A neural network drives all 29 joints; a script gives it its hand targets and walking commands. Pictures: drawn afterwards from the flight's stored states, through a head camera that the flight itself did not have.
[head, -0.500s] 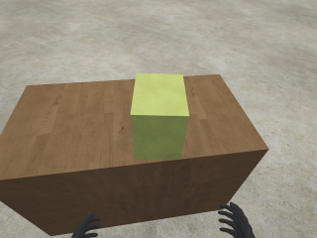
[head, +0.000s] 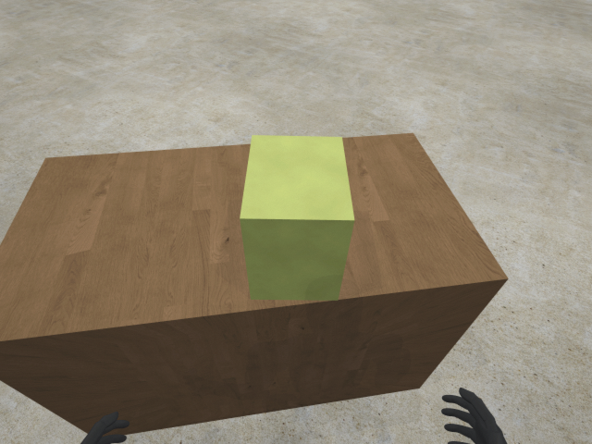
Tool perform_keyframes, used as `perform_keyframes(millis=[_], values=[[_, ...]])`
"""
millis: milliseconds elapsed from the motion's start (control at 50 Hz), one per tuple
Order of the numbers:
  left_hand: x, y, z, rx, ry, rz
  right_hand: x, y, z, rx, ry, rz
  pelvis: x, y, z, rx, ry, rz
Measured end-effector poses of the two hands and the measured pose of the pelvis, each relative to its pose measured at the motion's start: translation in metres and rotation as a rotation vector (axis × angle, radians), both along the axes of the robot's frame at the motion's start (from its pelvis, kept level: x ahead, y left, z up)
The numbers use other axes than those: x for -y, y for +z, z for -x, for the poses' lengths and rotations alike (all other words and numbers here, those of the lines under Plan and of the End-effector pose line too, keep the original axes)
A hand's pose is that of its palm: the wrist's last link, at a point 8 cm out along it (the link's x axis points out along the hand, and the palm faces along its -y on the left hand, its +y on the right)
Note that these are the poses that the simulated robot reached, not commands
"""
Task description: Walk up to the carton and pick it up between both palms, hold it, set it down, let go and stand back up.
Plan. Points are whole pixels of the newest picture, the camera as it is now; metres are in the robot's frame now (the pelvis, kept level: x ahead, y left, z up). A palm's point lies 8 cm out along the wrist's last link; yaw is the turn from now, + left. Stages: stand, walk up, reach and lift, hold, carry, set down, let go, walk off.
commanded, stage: stand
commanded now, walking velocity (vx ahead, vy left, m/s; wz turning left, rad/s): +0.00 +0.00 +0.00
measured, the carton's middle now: (295, 219) +0.51 +0.02 -0.01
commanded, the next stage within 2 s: none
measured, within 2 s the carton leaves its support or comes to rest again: neither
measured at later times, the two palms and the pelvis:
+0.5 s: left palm out of the picture +0.12 +0.28 -0.08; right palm out of the picture +0.15 -0.24 -0.09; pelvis +0.00 +0.00 +0.00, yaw +0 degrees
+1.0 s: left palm out of the picture +0.11 +0.29 -0.09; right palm out of the picture +0.14 -0.24 -0.09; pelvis -0.01 +0.00 +0.00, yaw +0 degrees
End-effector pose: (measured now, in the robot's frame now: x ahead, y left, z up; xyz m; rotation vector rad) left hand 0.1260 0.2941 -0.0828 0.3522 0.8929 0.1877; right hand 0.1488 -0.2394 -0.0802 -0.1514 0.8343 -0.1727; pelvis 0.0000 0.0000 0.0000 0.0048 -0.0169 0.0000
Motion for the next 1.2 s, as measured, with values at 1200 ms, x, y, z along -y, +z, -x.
perform_keyframes(millis=[1200], values=[[0.007,-0.004,0.026,-0.041,0.01,0.021,-0.004,-0.008,0.012,-0.003,-0.004,-0.027,-0.004,0.0,0.012,0.017,0.0,0.003]])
